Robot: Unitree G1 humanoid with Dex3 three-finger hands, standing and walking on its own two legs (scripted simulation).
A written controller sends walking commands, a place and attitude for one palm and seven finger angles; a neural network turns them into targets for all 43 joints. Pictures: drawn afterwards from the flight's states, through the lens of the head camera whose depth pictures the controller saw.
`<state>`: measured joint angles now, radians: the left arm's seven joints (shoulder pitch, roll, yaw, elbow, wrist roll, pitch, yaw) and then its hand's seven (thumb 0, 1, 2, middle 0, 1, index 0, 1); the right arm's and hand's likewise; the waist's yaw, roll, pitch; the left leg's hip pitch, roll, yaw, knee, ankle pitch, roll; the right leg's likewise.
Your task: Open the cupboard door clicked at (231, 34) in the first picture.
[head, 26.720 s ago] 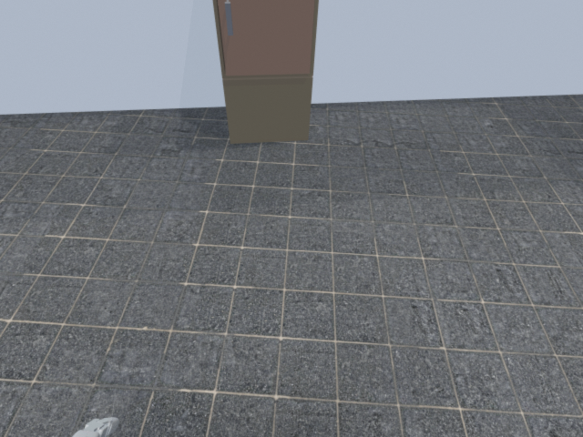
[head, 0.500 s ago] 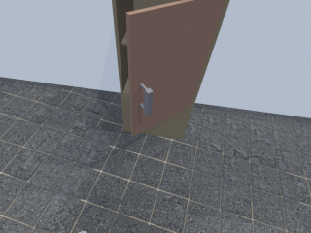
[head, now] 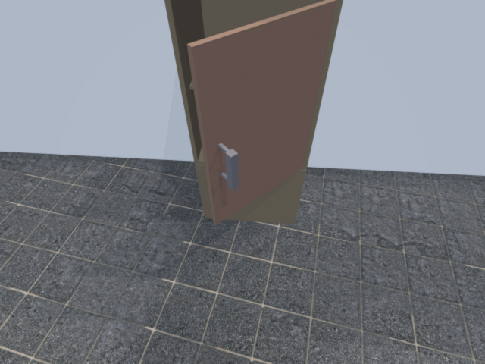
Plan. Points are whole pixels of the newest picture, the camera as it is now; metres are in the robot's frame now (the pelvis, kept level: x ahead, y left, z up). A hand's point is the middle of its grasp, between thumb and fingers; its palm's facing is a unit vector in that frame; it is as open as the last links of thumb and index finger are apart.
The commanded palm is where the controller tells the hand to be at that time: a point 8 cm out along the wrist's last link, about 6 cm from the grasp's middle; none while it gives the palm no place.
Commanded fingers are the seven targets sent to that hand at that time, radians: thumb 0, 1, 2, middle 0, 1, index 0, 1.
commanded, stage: let the arm hang, fingers relaxed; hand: left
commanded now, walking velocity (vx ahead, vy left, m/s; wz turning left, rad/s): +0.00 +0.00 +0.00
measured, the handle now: (227, 166) +0.61 +0.08 -0.08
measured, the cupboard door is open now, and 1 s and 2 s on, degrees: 44 44 44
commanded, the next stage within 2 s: look to check the result in 0.26 s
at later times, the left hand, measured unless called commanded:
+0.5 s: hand out of the picture -0.02 +0.17 -0.18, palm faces +0.04 -0.98 -0.19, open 7.4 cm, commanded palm none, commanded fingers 0.00 0.90 0.90 -0.20 -0.30 -0.20 -0.30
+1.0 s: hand out of the picture +0.00 +0.17 -0.18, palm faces +0.04 -0.98 -0.19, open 7.4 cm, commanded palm none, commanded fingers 0.00 0.90 0.90 -0.20 -0.30 -0.20 -0.30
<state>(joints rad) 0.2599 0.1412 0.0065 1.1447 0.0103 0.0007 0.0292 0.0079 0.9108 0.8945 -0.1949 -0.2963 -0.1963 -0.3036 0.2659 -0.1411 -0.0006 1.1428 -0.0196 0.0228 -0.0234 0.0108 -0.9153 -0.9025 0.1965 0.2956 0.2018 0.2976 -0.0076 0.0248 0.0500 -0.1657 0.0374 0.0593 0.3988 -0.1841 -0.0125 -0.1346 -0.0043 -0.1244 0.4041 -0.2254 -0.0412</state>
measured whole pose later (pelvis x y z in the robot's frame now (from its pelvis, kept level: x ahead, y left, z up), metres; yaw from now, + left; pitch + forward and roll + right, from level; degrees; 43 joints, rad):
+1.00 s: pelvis +0.00 +0.01 +0.00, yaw -1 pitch -2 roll +0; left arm 0.27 0.13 0.03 1.15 0.01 0.00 0.03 0.01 0.91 0.89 -0.20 -0.30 -0.20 -0.30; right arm 0.28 -0.12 -0.01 1.15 -0.02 0.01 -0.03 0.01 -0.91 -0.90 0.20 0.30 0.20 0.30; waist 0.00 0.01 0.05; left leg -0.18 0.03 0.07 0.40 -0.19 0.00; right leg -0.16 -0.01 -0.11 0.42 -0.23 -0.03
